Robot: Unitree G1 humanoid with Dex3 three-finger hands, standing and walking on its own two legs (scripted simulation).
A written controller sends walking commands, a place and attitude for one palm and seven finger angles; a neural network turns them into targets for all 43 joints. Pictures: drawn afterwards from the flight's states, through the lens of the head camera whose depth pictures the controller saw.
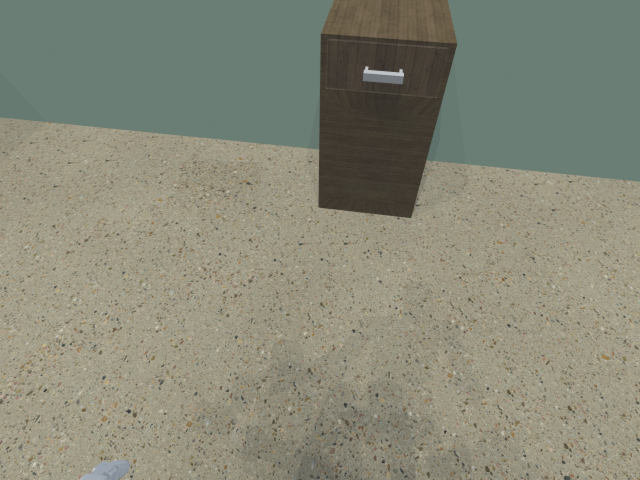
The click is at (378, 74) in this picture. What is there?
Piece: drawer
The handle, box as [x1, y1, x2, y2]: [363, 66, 403, 83]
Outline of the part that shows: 363,72 363,80 402,83 402,69 400,69 398,72 387,72 368,70 366,66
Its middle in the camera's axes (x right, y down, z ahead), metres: +0.20 -0.54 +1.27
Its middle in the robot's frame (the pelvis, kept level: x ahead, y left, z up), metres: +1.32 -0.14 -0.10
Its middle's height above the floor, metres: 0.67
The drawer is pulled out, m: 0.00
